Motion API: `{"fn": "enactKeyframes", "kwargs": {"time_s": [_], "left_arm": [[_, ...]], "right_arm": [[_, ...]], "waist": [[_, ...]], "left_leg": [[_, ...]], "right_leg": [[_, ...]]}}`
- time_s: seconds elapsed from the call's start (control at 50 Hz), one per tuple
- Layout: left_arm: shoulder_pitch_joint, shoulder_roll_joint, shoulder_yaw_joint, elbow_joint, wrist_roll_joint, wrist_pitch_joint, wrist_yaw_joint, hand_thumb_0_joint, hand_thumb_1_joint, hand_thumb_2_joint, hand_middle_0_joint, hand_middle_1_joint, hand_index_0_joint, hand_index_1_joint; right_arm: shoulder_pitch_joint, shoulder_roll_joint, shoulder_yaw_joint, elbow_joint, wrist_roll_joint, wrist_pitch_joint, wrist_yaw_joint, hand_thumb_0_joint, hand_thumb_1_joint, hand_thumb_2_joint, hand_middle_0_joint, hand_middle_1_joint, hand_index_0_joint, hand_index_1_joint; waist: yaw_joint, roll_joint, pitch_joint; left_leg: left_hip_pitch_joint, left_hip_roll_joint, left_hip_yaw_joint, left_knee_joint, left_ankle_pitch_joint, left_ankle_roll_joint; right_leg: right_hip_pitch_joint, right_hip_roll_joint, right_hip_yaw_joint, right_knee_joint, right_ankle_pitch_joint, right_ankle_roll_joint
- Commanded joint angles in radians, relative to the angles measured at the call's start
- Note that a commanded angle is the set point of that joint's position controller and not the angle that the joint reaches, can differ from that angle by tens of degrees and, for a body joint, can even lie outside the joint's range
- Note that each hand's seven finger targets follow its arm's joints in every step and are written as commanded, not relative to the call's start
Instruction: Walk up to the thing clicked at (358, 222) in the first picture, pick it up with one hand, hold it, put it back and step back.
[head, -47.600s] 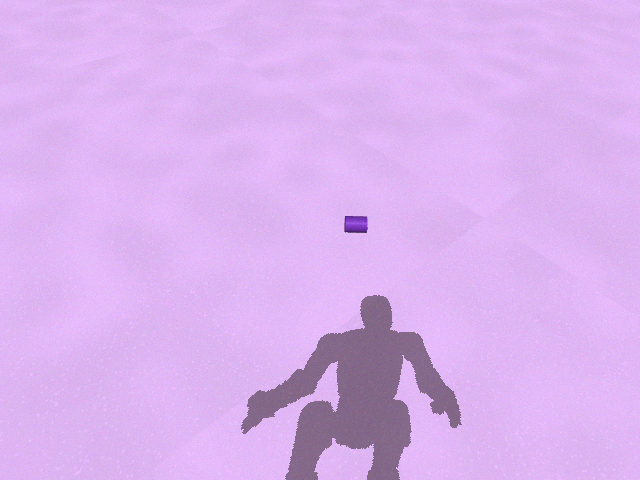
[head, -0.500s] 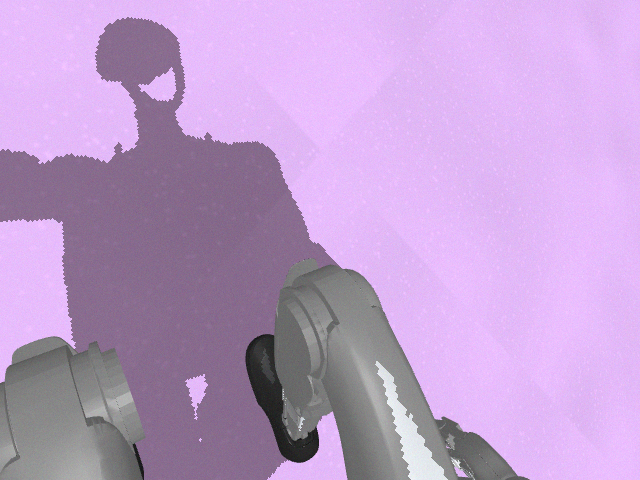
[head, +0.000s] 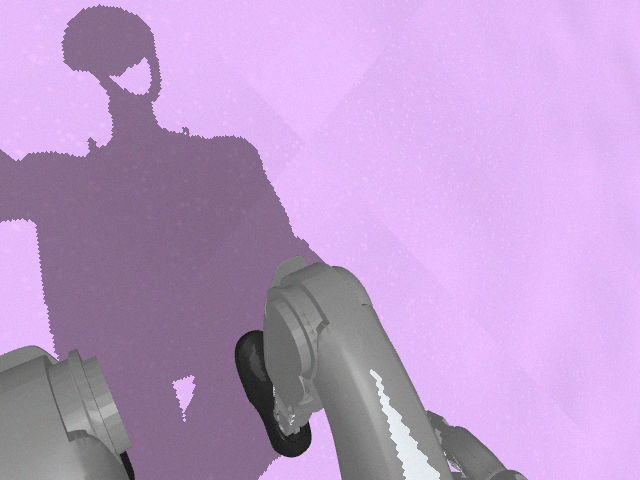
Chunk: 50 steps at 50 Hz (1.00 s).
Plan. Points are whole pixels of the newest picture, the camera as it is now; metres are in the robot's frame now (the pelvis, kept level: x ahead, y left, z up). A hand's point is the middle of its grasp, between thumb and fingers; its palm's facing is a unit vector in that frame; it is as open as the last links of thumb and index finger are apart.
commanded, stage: open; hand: left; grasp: from above
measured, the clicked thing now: out of the picture +0.46 +0.33 -0.26
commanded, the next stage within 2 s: withdraw in 0.76 s
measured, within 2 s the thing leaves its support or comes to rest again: neither
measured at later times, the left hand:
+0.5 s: hand out of the picture +0.44 +0.33 -0.24, palm faces -0.48 -0.05 -0.87, open 12.6 cm
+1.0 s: hand out of the picture +0.45 +0.33 -0.23, palm faces -0.45 -0.05 -0.89, open 13.6 cm
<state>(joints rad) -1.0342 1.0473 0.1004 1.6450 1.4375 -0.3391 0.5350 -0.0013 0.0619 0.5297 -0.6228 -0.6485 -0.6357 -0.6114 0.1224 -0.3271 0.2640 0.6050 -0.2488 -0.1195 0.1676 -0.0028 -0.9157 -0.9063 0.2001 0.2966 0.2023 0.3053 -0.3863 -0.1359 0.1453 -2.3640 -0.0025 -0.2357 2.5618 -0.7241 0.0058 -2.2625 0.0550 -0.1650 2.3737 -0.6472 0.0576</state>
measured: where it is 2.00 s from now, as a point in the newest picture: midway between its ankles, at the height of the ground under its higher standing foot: (206, 462)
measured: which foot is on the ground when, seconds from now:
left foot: down 0.00-1.00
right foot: down 0.00-1.00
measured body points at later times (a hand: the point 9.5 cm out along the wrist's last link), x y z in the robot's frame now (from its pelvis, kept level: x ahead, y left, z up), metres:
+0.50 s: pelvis +0.00 +0.00 +0.00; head +0.26 +0.14 +0.34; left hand +0.46 +0.33 -0.19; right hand +0.07 -0.26 -0.05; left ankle +0.06 +0.12 -0.27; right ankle +0.12 -0.12 -0.27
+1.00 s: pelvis +0.00 +0.00 +0.00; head +0.27 +0.14 +0.33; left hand +0.47 +0.33 -0.18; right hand +0.06 -0.26 -0.05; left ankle +0.06 +0.12 -0.27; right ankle +0.12 -0.12 -0.27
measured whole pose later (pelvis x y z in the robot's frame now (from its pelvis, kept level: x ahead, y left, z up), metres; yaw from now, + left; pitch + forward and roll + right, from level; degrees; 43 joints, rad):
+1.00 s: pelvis +0.00 +0.00 +0.00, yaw -1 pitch +28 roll -15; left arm -1.00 1.05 0.12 1.54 1.43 -0.37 0.51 0.00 -0.44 0.99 -0.10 -1.04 -0.11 -1.02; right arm 0.14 -0.33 0.27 0.59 -0.24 -0.12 0.17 0.00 -0.91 -0.90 0.20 0.30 0.20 0.31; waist -0.37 -0.14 0.15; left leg -2.35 0.00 -0.25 2.56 -0.73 0.00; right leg -2.25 0.06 -0.18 2.36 -0.65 0.05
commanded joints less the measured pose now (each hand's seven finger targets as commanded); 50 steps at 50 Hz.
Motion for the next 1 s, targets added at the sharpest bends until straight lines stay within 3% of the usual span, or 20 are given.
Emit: {"fn": "enactKeyframes", "kwargs": {"time_s": [0.0,0.06,0.08,0.16,0.22,0.24,0.28,0.36,0.42,0.44,0.48,0.54,0.56,0.66,0.76,0.78,0.8,0.82,0.9,0.98], "left_arm": [[-0.245,0.24,0.021,-0.15,-0.027,-0.025,0.018,0.0,0.101,0.674,-0.497,-0.751,-0.531,-0.715],[-0.231,0.246,0.024,-0.154,-0.022,-0.035,0.014,0.0,-0.035,0.705,-0.413,-0.781,-0.444,-0.748],[-0.243,0.253,0.033,-0.178,-0.029,-0.045,0.018,0.0,-0.062,0.713,-0.389,-0.795,-0.421,-0.761],[-0.23,0.26,0.031,-0.16,-0.016,-0.053,0.033,0.0,-0.162,0.751,-0.319,-0.819,-0.345,-0.791],[-0.249,0.208,-0.022,-0.153,-0.014,-0.049,0.033,0.0,-0.214,0.807,-0.284,-0.849,-0.304,-0.828],[-0.224,0.222,-0.005,-0.124,-0.015,-0.044,0.034,0.0,-0.241,0.824,-0.267,-0.857,-0.284,-0.838],[-0.229,0.22,-0.016,-0.123,-0.016,-0.038,0.038,0.0,-0.289,0.844,-0.234,-0.865,-0.247,-0.85],[-0.229,0.196,-0.028,-0.103,-0.018,-0.03,0.042,0.0,-0.318,0.86,-0.199,-0.904,-0.217,-0.885],[-0.235,0.22,-0.007,-0.108,-0.012,-0.023,0.041,0.0,-0.342,0.875,-0.168,-0.934,-0.189,-0.911],[-0.238,0.237,-0.001,-0.112,-0.009,-0.024,0.044,0.0,-0.362,0.896,-0.156,-0.949,-0.174,-0.93],[-0.25,0.225,-0.002,-0.119,-0.014,-0.02,0.039,0.0,-0.373,0.892,-0.135,-0.974,-0.159,-0.947],[-0.25,0.232,-0.003,-0.125,-0.014,-0.022,0.035,0.0,-0.403,0.927,-0.12,-0.991,-0.139,-0.97],[-0.256,0.218,-0.016,-0.147,-0.011,-0.019,0.029,0.0,-0.425,0.939,-0.101,-1.004,-0.12,-0.983],[-0.242,0.238,0.005,-0.147,-0.016,-0.021,0.026,0.0,-0.44,1.002,-0.087,-1.054,-0.102,-1.037],[-0.233,0.236,0.01,-0.154,-0.025,-0.026,0.019,0.0,-0.442,1.023,-0.082,-1.058,-0.095,-1.043],[-0.227,0.249,0.017,-0.148,-0.023,-0.028,0.019,0.0,-0.435,1.04,-0.083,-1.07,-0.096,-1.055],[-0.223,0.219,-0.009,-0.146,-0.024,-0.028,0.013,0.0,-0.435,1.025,-0.08,-1.07,-0.095,-1.052],[-0.22,0.232,0.009,-0.136,-0.027,-0.03,0.011,0.0,-0.432,1.023,-0.079,-1.07,-0.095,-1.052],[-0.249,0.299,0.046,-0.237,-0.021,-0.037,0.015,0.0,-0.497,0.966,-0.076,-1.018,-0.091,-1.002],[-0.236,0.264,0.066,-0.376,-0.049,-0.021,0.025,0.0,-0.49,0.959,-0.079,-0.998,-0.092,-0.983]], "right_arm": [[0.188,-0.342,-0.109,0.003,0.005,0.007,-0.017,0.0,-0.906,-0.902,0.201,0.301,0.201,0.301],[0.19,-0.314,-0.086,0.005,0.002,0.012,-0.013,0.0,-0.904,-0.901,0.201,0.301,0.201,0.301],[0.187,-0.339,-0.102,0.007,0.002,0.014,-0.016,0.0,-0.906,-0.902,0.201,0.301,0.201,0.301],[0.19,-0.327,-0.093,0.017,-0.003,0.021,-0.017,0.0,-0.904,-0.902,0.201,0.301,0.201,0.301],[0.174,-0.325,-0.092,0.016,0.001,0.013,-0.015,0.0,-0.905,-0.902,0.201,0.301,0.201,0.301],[0.177,-0.324,-0.092,0.021,0.0,0.009,-0.013,0.0,-0.906,-0.902,0.201,0.301,0.201,0.301],[0.165,-0.328,-0.096,0.017,0.01,0.008,-0.016,0.0,-0.904,-0.902,0.201,0.301,0.201,0.301],[0.172,-0.331,-0.091,0.01,0.008,0.005,-0.01,0.0,-0.905,-0.902,0.201,0.301,0.201,0.301],[0.184,-0.335,-0.09,0.007,0.008,0.003,-0.009,0.0,-0.902,-0.901,0.201,0.301,0.201,0.301],[0.172,-0.325,-0.084,0.014,0.013,0.003,-0.012,0.0,-0.902,-0.902,0.201,0.301,0.201,0.301],[0.176,-0.337,-0.091,0.007,0.012,-0.002,-0.012,0.0,-0.904,-0.901,0.201,0.301,0.201,0.301],[0.169,-0.339,-0.092,0.001,0.015,-0.008,-0.014,0.0,-0.903,-0.902,0.201,0.301,0.201,0.301],[0.17,-0.338,-0.095,-0.004,0.015,-0.01,-0.012,0.0,-0.903,-0.901,0.201,0.301,0.201,0.301],[0.168,-0.323,-0.081,-0.001,0.013,-0.009,-0.008,0.0,-0.904,-0.902,0.201,0.301,0.201,0.301],[0.185,-0.35,-0.093,-0.001,0.011,-0.006,-0.011,0.0,-0.901,-0.901,0.201,0.301,0.201,0.301],[0.181,-0.332,-0.083,0.002,0.015,-0.004,-0.01,0.0,-0.9,-0.901,0.201,0.301,0.201,0.301],[0.176,-0.349,-0.098,-0.007,0.012,-0.006,-0.011,0.0,-0.9,-0.901,0.201,0.301,0.201,0.301],[0.186,-0.337,-0.088,-0.002,0.01,-0.006,-0.007,0.0,-0.901,-0.901,0.201,0.301,0.201,0.301],[0.202,-0.345,-0.096,-0.003,0.011,0.005,-0.011,0.0,-0.906,-0.9,0.201,0.301,0.201,0.301],[0.188,-0.34,-0.136,-0.018,0.018,-0.002,-0.002,0.0,-0.905,-0.901,0.201,0.3,0.201,0.3]], "waist": [[-0.027,0.57,-0.653],[-0.026,0.555,-0.658],[-0.027,0.564,-0.66],[-0.026,0.549,-0.654],[-0.031,0.559,-0.617],[-0.028,0.549,-0.618],[-0.021,0.543,-0.62],[-0.032,0.53,-0.608],[-0.041,0.527,-0.614],[-0.027,0.53,-0.63],[-0.04,0.521,-0.606],[-0.033,0.553,-0.599],[-0.035,0.565,-0.612],[-0.03,0.567,-0.612],[-0.037,0.546,-0.612],[-0.024,0.555,-0.619],[-0.028,0.555,-0.619],[-0.034,0.55,-0.609],[-0.011,0.604,-0.701],[0.022,0.682,-0.771]], "left_leg": [[0.562,0.026,0.077,-0.275,0.269,-0.009],[0.562,0.029,0.083,-0.256,0.28,-0.008],[0.567,0.028,0.077,-0.263,0.289,-0.012],[0.525,0.027,0.089,-0.259,0.272,-0.001],[0.523,0.028,0.088,-0.268,0.252,-0.003],[0.535,0.031,0.083,-0.268,0.253,-0.003],[0.52,0.03,0.081,-0.273,0.243,-0.001],[0.522,0.028,0.073,-0.283,0.256,-0.004],[0.531,0.03,0.071,-0.277,0.271,-0.002],[0.52,0.031,0.076,-0.274,0.258,0.0],[0.514,0.028,0.079,-0.268,0.246,0.001],[0.535,0.032,0.068,-0.289,0.213,-0.008],[0.555,0.034,0.071,-0.286,0.223,-0.008],[0.545,0.033,0.069,-0.28,0.236,-0.011],[0.537,0.029,0.071,-0.273,0.267,-0.009],[0.539,0.031,0.069,-0.275,0.266,-0.011],[0.552,0.03,0.072,-0.272,0.267,-0.011],[0.557,0.032,0.064,-0.27,0.274,-0.013],[0.594,0.031,0.077,-0.274,0.318,-0.012],[0.658,0.029,0.083,-0.295,0.34,-0.024]], "right_leg": [[0.334,0.033,-0.099,-0.187,0.232,-0.092],[0.349,0.035,-0.095,-0.183,0.245,-0.09],[0.344,0.035,-0.1,-0.186,0.246,-0.093],[0.376,0.041,-0.093,-0.195,0.251,-0.088],[0.338,0.043,-0.096,-0.199,0.233,-0.088],[0.332,0.043,-0.099,-0.19,0.235,-0.087],[0.326,0.046,-0.099,-0.195,0.228,-0.088],[0.32,0.042,-0.109,-0.186,0.24,-0.086],[0.327,0.04,-0.106,-0.183,0.251,-0.084],[0.341,0.043,-0.099,-0.187,0.245,-0.087],[0.323,0.038,-0.101,-0.193,0.231,-0.086],[0.296,0.037,-0.103,-0.187,0.197,-0.092],[0.298,0.038,-0.099,-0.185,0.207,-0.089],[0.31,0.038,-0.104,-0.184,0.212,-0.092],[0.32,0.036,-0.106,-0.19,0.237,-0.091],[0.324,0.038,-0.107,-0.188,0.231,-0.093],[0.316,0.038,-0.104,-0.191,0.234,-0.093],[0.313,0.036,-0.112,-0.188,0.235,-0.091],[0.37,0.037,-0.102,-0.189,0.271,-0.092],[0.346,0.03,-0.094,-0.181,0.282,-0.102]]}}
